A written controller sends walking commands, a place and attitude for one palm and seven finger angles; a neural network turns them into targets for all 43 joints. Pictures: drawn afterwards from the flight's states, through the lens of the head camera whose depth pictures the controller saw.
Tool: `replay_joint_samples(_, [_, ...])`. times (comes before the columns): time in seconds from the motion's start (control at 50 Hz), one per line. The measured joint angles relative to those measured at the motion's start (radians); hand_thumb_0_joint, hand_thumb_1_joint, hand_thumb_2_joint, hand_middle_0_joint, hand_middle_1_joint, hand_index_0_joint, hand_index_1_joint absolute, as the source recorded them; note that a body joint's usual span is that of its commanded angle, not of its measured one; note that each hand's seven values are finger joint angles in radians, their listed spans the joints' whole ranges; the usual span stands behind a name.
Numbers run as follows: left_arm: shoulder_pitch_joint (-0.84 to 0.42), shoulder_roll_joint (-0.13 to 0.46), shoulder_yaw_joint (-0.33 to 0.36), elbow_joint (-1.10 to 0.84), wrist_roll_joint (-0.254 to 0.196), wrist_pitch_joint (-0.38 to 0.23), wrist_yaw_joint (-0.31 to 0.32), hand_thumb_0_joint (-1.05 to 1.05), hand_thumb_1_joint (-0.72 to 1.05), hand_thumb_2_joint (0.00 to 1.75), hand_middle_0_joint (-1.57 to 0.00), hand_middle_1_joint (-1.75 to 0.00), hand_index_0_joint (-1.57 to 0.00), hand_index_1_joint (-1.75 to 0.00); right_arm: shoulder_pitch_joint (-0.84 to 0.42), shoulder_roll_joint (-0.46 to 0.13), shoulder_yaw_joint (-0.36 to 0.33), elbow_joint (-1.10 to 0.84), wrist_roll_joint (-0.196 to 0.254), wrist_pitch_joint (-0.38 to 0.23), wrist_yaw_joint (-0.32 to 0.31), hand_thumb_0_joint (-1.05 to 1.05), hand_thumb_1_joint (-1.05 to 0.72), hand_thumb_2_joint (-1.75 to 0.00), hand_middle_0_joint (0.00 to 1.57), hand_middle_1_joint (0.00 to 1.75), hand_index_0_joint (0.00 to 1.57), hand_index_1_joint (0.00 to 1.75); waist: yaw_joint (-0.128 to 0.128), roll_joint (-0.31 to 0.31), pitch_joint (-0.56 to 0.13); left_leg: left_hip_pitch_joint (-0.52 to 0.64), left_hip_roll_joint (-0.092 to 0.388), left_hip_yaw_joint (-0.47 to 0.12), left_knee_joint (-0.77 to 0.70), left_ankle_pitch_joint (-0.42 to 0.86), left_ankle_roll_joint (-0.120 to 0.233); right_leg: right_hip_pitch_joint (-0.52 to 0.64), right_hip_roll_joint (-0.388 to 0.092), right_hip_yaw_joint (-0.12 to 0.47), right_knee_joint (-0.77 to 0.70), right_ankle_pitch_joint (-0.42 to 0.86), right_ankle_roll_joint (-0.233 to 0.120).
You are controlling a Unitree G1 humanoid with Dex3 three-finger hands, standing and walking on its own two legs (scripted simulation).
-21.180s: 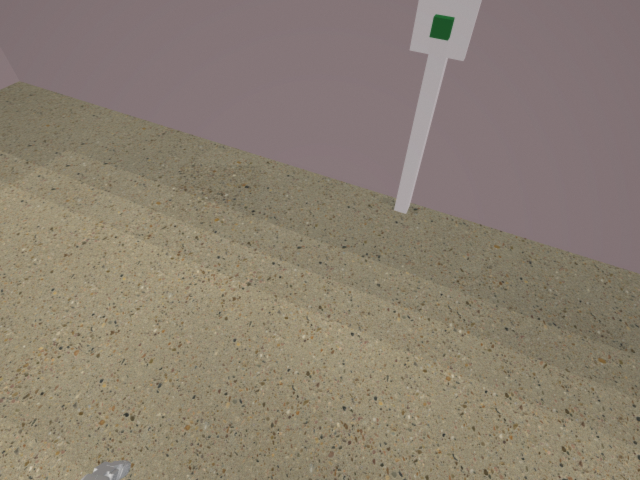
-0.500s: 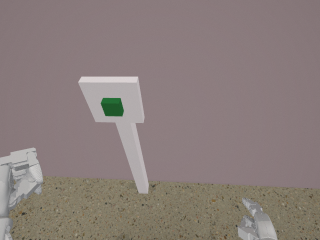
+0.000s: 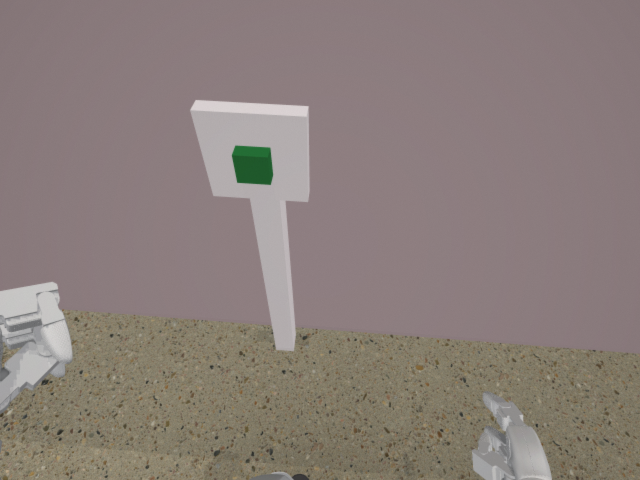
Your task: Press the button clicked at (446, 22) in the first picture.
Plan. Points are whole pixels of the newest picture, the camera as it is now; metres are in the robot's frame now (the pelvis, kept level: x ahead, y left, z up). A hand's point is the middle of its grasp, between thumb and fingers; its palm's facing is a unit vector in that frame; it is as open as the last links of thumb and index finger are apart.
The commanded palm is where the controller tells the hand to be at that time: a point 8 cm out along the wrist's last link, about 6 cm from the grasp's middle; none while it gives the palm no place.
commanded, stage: step back with the hand held close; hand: left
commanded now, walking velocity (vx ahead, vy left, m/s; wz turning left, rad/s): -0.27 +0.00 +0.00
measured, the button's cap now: (253, 164) +0.58 +0.15 +0.06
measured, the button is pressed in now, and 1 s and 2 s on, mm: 0 0 0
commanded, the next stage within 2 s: stop stepping back and stand still in 0.48 s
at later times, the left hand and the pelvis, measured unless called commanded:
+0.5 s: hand out of the picture +0.11 +0.25 +0.19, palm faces +0.31 -0.86 -0.40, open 3.1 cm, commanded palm +0.04 +0.30 +0.19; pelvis -0.10 +0.02 +0.01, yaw -3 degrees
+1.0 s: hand out of the picture +0.02 +0.23 +0.17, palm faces +0.25 -0.86 -0.44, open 3.1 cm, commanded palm -0.02 +0.28 +0.19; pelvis -0.18 +0.02 +0.01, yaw -7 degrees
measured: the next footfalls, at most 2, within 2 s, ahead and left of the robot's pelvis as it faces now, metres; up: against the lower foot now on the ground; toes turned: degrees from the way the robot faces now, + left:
right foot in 0.60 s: -0.17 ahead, -0.06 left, +0.00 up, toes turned -6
left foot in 0.72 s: -0.01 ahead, +0.09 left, +0.00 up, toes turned -7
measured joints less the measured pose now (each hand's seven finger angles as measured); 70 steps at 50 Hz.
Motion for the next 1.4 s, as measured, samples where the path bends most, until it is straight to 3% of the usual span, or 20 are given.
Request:
replay_joint_samples(0.18, [0.045,-0.03,-0.004,-0.063,-0.006,-0.033,0.027,0.01,0.88,0.9,-1.31,-1.5,-1.31,-1.5,0.017,0.007,-0.005,0.077,-0.009,-0.014,0.027,0.01,-0.9,-0.9,0.21,0.3,0.2,0.3,0.037,-0.021,-0.02,-0.038,-0.015,-0.041,0.199,-0.22,-0.071,-0.032,-0.016,0.017,0.01,0.077,0.019])
replay_joint_samples(0.24, [-0.008,-0.032,-0.017,-0.049,0.0,-0.025,0.032,0.01,0.88,0.9,-1.31,-1.5,-1.31,-1.5,0.02,0.004,-0.003,0.082,-0.013,-0.019,0.007,0.01,-0.9,-0.9,0.21,0.3,0.2,0.3,0.022,-0.034,-0.027,-0.004,-0.009,-0.04,0.106,-0.045,-0.035,-0.069,-0.023,0.019,0.067,0.039,0.029])
replay_joint_samples(0.28, [-0.066,-0.021,-0.008,-0.018,0.006,-0.029,0.035,0.01,0.88,0.9,-1.31,-1.5,-1.31,-1.5,-0.005,0.015,-0.004,0.093,-0.023,-0.041,-0.002,0.01,-0.9,-0.9,0.2,0.3,0.2,0.3,0.021,-0.041,-0.002,-0.012,-0.009,-0.033,0.1,-0.022,-0.006,-0.118,0.0,0.047,0.216,-0.072,0.018])
replay_joint_samples(0.38, [-0.083,0.005,0.037,-0.017,-0.001,-0.027,0.032,0.01,0.88,0.9,-1.31,-1.5,-1.31,-1.5,-0.025,0.056,0.003,0.091,-0.033,-0.078,0.03,0.01,-0.9,-0.9,0.2,0.3,0.2,0.3,0.003,-0.032,-0.013,-0.032,0.033,-0.034,0.004,0.046,-0.004,-0.132,0.052,0.03,0.469,-0.151,0.009])
replay_joint_samples(0.44, [-0.043,0.01,0.033,-0.078,-0.012,-0.027,0.027,0.01,0.89,0.9,-1.31,-1.5,-1.31,-1.5,-0.022,0.073,0.011,0.088,-0.031,-0.091,0.05,0.01,-0.9,-0.9,0.21,0.3,0.2,0.3,0.005,-0.04,-0.041,-0.044,0.053,-0.02,-0.08,0.108,-0.012,-0.048,0.042,-0.008,0.388,-0.194,0.001])
replay_joint_samples(0.52, [-0.008,0.023,0.008,-0.124,-0.032,-0.036,0.012,0.01,0.89,0.9,-1.31,-1.5,-1.31,-1.5,-0.023,0.076,0.017,0.088,-0.039,-0.108,0.058,0.01,-0.9,-0.9,0.21,0.3,0.2,0.3,0.001,-0.038,-0.077,-0.064,0.059,-0.011,-0.202,0.203,-0.034,0.106,0.045,-0.058,0.122,-0.235,-0.023])
replay_joint_samples(0.6, [0.009,0.071,0.046,-0.119,-0.05,-0.062,0.002,0.01,0.89,0.9,-1.31,-1.5,-1.31,-1.5,-0.061,0.07,0.02,0.082,-0.038,-0.089,0.057,0.01,-0.9,-0.9,0.21,0.31,0.2,0.3,0.029,-0.071,-0.066,-0.147,0.042,0.038,-0.139,0.172,-0.078,0.218,0.004,-0.052,-0.182,-0.091,-0.054])
replay_joint_samples(0.64, [0.005,0.059,0.026,-0.088,-0.049,-0.063,-0.006,0.01,0.88,0.9,-1.31,-1.5,-1.31,-1.5,-0.064,0.049,0.017,0.119,-0.038,-0.068,0.046,0.01,-0.9,-0.9,0.21,0.31,0.2,0.3,0.03,-0.03,-0.045,-0.169,0.045,-0.004,0.017,-0.016,-0.097,0.219,0.024,-0.048,-0.144,-0.088,-0.039])
replay_joint_samples(0.68, [0.031,0.063,0.025,-0.071,-0.048,-0.05,-0.008,0.01,0.88,0.9,-1.31,-1.49,-1.31,-1.5,-0.02,0.043,0.019,0.139,-0.025,-0.052,0.04,0.01,-0.9,-0.9,0.21,0.3,0.2,0.3,0.03,-0.044,-0.068,-0.131,0.016,-0.018,0.123,-0.089,-0.097,0.225,0.006,-0.03,-0.109,-0.111,-0.026])
replay_joint_samples(0.72, [0.066,0.055,0.034,-0.068,-0.044,-0.022,-0.005,0.01,0.88,0.9,-1.31,-1.49,-1.31,-1.5,0.037,0.032,0.023,0.134,-0.013,-0.045,0.028,0.01,-0.9,-0.9,0.21,0.3,0.2,0.3,0.022,-0.054,-0.106,-0.033,0.007,-0.019,0.089,0.0,-0.075,0.225,-0.005,-0.017,-0.063,-0.141,-0.018])
replay_joint_samples(0.8, [-0.016,0.017,0.014,0.028,-0.038,0.018,0.007,0.01,0.88,0.9,-1.31,-1.5,-1.31,-1.5,0.066,0.011,0.011,0.142,0.002,-0.067,0.002,0.01,-0.9,-0.9,0.2,0.3,0.2,0.3,-0.009,-0.071,-0.101,0.013,-0.028,-0.013,0.041,-0.021,-0.027,0.186,-0.036,-0.015,0.044,-0.165,0.007])
replay_joint_samples(0.86, [-0.059,-0.001,0.005,0.077,-0.025,0.045,0.013,0.01,0.88,0.9,-1.31,-1.5,-1.31,-1.5,0.067,0.011,0.005,0.128,-0.005,-0.079,-0.003,0.01,-0.9,-0.9,0.2,0.3,0.2,0.3,-0.037,-0.064,-0.087,0.016,-0.028,-0.027,-0.019,0.018,-0.044,0.169,-0.026,-0.026,0.002,-0.135,-0.016])
replay_joint_samples(0.9, [-0.047,-0.003,-0.002,0.067,-0.018,0.042,0.01,0.01,0.88,0.9,-1.31,-1.5,-1.31,-1.5,0.077,0.013,-0.004,0.113,-0.006,-0.078,0.004,0.01,-0.9,-0.9,0.2,0.3,0.2,0.3,-0.055,-0.052,-0.081,-0.011,-0.026,-0.053,0.001,-0.066,-0.071,0.168,-0.017,-0.051,-0.038,-0.09,-0.033])
replay_joint_samples(0.96, [0.043,-0.011,-0.01,0.002,-0.012,0.016,0.004,0.01,0.88,0.9,-1.31,-1.49,-1.3,-1.5,0.096,0.011,-0.012,0.132,-0.007,-0.063,0.027,0.01,-0.9,-0.9,0.2,0.3,0.2,0.3,-0.027,-0.074,-0.104,-0.103,-0.032,-0.066,0.325,-0.16,-0.096,0.152,-0.021,-0.03,-0.074,-0.053,-0.043])
replay_joint_samples(1.0, [0.093,-0.018,-0.011,-0.021,-0.005,-0.01,0.003,0.01,0.88,0.9,-1.31,-1.49,-1.31,-1.5,0.115,0.006,-0.016,0.15,-0.01,-0.059,0.031,0.01,-0.9,-0.9,0.2,0.3,0.2,0.3,-0.014,-0.091,-0.124,-0.106,-0.018,-0.05,0.423,-0.168,-0.094,0.155,-0.031,-0.016,-0.106,-0.034,-0.039])
replay_joint_samples(1.14, [0.019,-0.02,-0.011,0.022,0.012,-0.04,0.036,0.01,0.88,0.9,-1.31,-1.5,-1.31,-1.5,0.131,-0.037,-0.042,0.155,-0.015,-0.099,-0.004,0.01,-0.9,-0.9,0.2,0.3,0.2,0.3,-0.004,-0.057,-0.093,0.117,0.05,-0.013,0.032,-0.135,-0.048,0.134,-0.064,-0.064,-0.005,-0.101,0.001])
replay_joint_samples(1.24, [-0.046,-0.007,0.018,0.052,0.003,-0.012,0.038,0.01,0.88,0.9,-1.31,-1.5,-1.31,-1.5,0.038,0.023,-0.023,0.143,-0.019,-0.116,0.007,0.01,-0.9,-0.9,0.2,0.3,0.19,0.3,-0.007,-0.078,-0.035,0.129,0.023,0.005,0.051,-0.141,-0.082,0.033,-0.07,-0.027,0.174,-0.159,0.011])
replay_joint_samples(1.28, [-0.046,0.008,0.023,0.026,0.001,-0.01,0.035,0.01,0.89,0.9,-1.31,-1.5,-1.31,-1.5,0.015,0.051,0.0,0.124,-0.015,-0.128,0.021,0.01,-0.9,-0.9,0.2,0.3,0.2,0.3,-0.011,-0.079,-0.021,0.131,0.024,0.0,0.046,-0.132,-0.088,0.027,-0.058,-0.042,0.099,-0.107,0.014])
replay_joint_samples(1.32, [-0.032,0.005,0.014,0.003,0.003,-0.017,0.028,0.01,0.89,0.9,-1.31,-1.5,-1.3,-1.5,0.001,0.066,0.018,0.109,-0.009,-0.132,0.034,0.01,-0.9,-0.9,0.2,0.3,0.2,0.3,-0.017,-0.056,-0.01,0.125,0.039,-0.016,0.062,-0.138,-0.096,0.046,-0.039,-0.059,0.047,-0.019,-0.016])
replay_joint_samples(1.4, [0.045,-0.022,-0.011,-0.018,-0.003,-0.025,0.014,0.01,0.89,0.9,-1.31,-1.5,-1.3,-1.5,-0.001,0.072,0.03,0.099,-0.007,-0.104,0.052,0.01,-0.9,-0.9,0.21,0.3,0.2,0.3,-0.002,-0.011,-0.042,0.092,0.055,-0.046,0.128,-0.2,-0.093,0.059,-0.004,-0.065,-0.014,-0.011,-0.046])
